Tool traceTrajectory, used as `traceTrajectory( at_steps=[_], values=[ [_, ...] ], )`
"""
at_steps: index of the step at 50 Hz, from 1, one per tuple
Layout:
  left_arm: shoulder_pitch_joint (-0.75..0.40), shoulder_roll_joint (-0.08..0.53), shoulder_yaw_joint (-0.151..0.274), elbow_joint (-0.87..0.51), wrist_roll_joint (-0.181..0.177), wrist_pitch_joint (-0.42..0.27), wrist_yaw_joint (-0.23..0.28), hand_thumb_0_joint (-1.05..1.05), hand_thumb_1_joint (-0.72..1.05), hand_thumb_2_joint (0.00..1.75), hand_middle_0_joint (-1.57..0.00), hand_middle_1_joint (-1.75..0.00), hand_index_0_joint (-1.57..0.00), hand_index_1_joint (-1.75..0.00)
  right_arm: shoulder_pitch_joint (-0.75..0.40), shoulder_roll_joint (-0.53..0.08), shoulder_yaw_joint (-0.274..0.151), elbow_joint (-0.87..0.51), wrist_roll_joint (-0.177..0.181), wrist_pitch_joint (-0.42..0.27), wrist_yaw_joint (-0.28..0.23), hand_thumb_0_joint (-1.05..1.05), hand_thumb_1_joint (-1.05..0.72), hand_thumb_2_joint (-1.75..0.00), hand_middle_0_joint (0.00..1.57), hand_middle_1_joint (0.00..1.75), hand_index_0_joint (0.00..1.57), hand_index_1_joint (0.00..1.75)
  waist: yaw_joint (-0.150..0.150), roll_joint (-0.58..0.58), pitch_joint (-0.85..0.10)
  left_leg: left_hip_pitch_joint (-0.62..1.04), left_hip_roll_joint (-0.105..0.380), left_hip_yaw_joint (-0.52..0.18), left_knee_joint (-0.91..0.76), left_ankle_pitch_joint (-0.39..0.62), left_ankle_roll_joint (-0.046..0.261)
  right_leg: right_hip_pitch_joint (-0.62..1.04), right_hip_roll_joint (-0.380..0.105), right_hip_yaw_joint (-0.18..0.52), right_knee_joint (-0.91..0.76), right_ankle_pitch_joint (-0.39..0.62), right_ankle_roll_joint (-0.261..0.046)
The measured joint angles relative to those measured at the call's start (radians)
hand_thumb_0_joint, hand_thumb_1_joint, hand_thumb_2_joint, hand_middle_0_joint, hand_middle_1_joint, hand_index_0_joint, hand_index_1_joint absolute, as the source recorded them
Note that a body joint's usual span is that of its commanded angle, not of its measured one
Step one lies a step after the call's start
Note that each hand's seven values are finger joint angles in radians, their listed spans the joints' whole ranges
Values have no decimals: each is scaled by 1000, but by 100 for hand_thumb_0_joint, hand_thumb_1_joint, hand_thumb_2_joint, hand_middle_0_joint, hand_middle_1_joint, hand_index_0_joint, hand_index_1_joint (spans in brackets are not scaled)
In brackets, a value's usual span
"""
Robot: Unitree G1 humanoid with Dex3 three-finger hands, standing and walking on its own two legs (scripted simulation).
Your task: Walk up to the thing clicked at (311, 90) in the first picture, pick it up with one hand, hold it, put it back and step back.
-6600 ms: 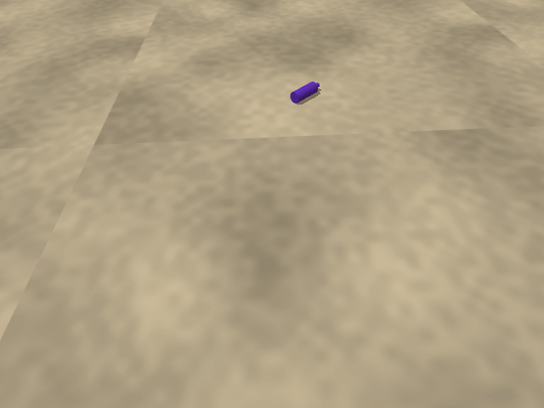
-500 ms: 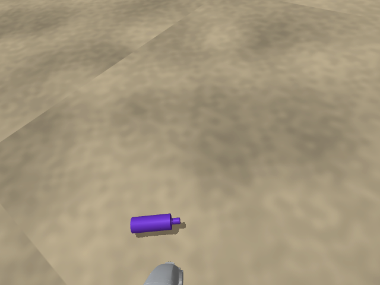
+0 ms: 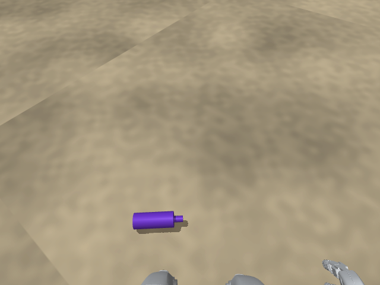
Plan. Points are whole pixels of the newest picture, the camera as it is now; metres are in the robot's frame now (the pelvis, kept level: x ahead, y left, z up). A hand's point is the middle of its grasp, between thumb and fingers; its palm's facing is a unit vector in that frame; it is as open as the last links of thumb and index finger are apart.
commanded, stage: walk up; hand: left
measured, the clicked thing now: (158, 219) +0.49 +0.19 -0.70
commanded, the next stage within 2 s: stand in 1.42 s
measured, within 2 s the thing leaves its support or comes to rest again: neither
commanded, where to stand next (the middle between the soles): +0.12 +0.03 m, yaw +1 degrees
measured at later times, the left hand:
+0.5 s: hand out of the picture +0.09 +0.28 -0.12, palm faces -0.01 -0.94 -0.35, open 7.3 cm
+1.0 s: hand out of the picture +0.09 +0.26 -0.11, palm faces -0.01 -0.94 -0.34, open 7.3 cm
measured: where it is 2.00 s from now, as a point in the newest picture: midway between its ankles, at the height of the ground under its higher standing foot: outside the picture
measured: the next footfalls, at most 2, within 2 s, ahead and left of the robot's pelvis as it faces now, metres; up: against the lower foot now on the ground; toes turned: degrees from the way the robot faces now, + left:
none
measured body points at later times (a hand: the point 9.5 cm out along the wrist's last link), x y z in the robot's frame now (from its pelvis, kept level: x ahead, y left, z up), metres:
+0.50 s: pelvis +0.01 +0.02 +0.04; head +0.03 +0.02 +0.49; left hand +0.09 +0.33 -0.09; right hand +0.09 -0.29 -0.09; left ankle +0.03 +0.13 -0.70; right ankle +0.04 -0.13 -0.70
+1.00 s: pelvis +0.01 +0.00 +0.05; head +0.02 +0.00 +0.50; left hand +0.09 +0.30 -0.08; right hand +0.10 -0.30 -0.09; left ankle +0.03 +0.13 -0.70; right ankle +0.04 -0.13 -0.70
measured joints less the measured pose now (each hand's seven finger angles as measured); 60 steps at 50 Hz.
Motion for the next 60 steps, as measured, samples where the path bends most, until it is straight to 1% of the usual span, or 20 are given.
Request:
traceTrajectory(
  at_steps=[2, 3, 5, 6, 9, 11, 12, 14, 18, 22, 27, 34, 42, 60],
  values=[
    [-16, -9, -13, 8, 6, 8, -11, 0, 91, 90, -20, -30, -21, -30, 6, 7, 2, 23, 1, 2, -4, 1, -90, -90, 20, 30, 20, 30, 2, -17, -15, 8, -23, 0, 7, -65, 12, -5, -18, 12, 6, -4, 0],
    [-23, -14, -17, 13, 7, 14, -15, 0, 90, 90, -20, -30, -21, -30, 9, 8, 2, 34, 0, -1, -2, 1, -90, -90, 20, 30, 20, 30, 2, -25, -23, 24, -29, 5, -14, -78, 17, -9, -28, 21, 7, -4, 3],
    [-47, -25, -24, 27, 5, 30, -22, 0, 90, 90, -20, -30, -21, -30, 17, 6, -1, 55, 0, -14, 1, 1, -90, -90, 20, 30, 20, 30, -11, -33, -27, 44, -37, 20, -69, 30, 13, -6, -46, 28, -2, 3, 18],
    [-59, -29, -25, 32, 3, 36, -25, 0, 90, 90, -20, -30, -21, -30, 20, 6, -1, 67, -2, -19, 1, 1, -90, -90, 20, 30, 20, 30, -11, -36, -26, 50, -39, 27, -80, 42, 12, -3, -49, 35, -10, 9, 20],
    [-82, -29, -23, 45, -4, 41, -35, 0, 90, 90, -20, -30, -21, -30, 33, 13, 11, 103, -14, -24, 4, 1, -90, -90, 20, 30, 20, 29, -16, -33, -31, 56, -27, 28, -101, 39, 15, 8, -21, 53, -44, -13, 4],
    [-93, -19, -18, 58, -5, 39, -40, 0, 90, 90, -20, -30, -21, -30, 42, 25, 20, 128, -18, -25, 5, 1, -90, -90, 20, 30, 20, 29, -18, -42, -32, 65, -24, 23, -128, 52, 12, 29, -14, 51, -96, 41, 3],
    [-97, -14, -16, 66, -6, 38, -41, 0, 90, 90, -20, -30, -21, -30, 44, 32, 25, 140, -19, -25, 6, 1, -90, -90, 20, 30, 20, 30, -18, -51, -33, 72, -26, 23, -145, 61, 10, 37, -14, 52, -120, 72, 7],
    [-103, -9, -17, 85, -10, 37, -42, 0, 91, 90, -20, -30, -21, -30, 45, 41, 31, 162, -20, -25, 7, 1, -90, -90, 20, 30, 20, 30, -18, -58, -36, 86, -26, 22, -181, 79, 8, 53, -15, 51, -160, 90, 18],
    [-106, -13, -26, 128, -15, 42, -46, 0, 91, 90, -20, -30, -21, -30, 39, 45, 37, 193, -21, -30, 9, 1, -90, -90, 20, 30, 20, 30, -17, -57, -46, 119, -29, 22, -253, 111, 7, 87, -17, 49, -232, 119, 23],
    [-111, -23, -33, 165, -18, 43, -49, 0, 91, 90, -20, -30, -21, -30, 14, 44, 38, 213, -16, -36, 6, 1, -90, -90, 20, 30, 20, 30, -14, -50, -50, 157, -34, 21, -321, 141, 5, 123, -22, 47, -293, 145, 31],
    [-128, -37, -39, 200, -22, 44, -49, 0, 91, 90, -20, -30, -21, -30, -32, 40, 36, 226, -7, -43, 2, 1, -90, -90, 20, 30, 20, 30, -7, -43, -54, 202, -41, 21, -400, 179, 2, 160, -28, 46, -350, 170, 31],
    [-151, -55, -40, 224, -15, 41, -52, 0, 91, 90, -20, -30, -21, -30, -83, 35, 30, 235, -7, -43, 3, 1, -90, -90, 20, 30, 20, 29, -1, -33, -66, 243, -41, 20, -476, 218, -4, 195, -27, 43, -413, 201, 27],
    [-154, -63, -31, 235, -8, 41, -54, 0, 91, 90, -20, -30, -21, -30, -80, 38, 26, 251, -12, -39, 4, 1, -90, -90, 20, 30, 20, 29, -2, -37, -80, 268, -36, 20, -523, 241, -11, 214, -22, 43, -449, 219, 22],
    [-133, -64, -15, 242, -3, 54, -58, 0, 91, 90, -20, -30, -21, -30, 2, 44, 26, 282, -19, -37, 2, 1, -90, -90, 20, 30, 20, 29, -19, -39, -74, 269, -30, 21, -540, 243, -16, 214, -16, 43, -465, 221, 16]
  ],
)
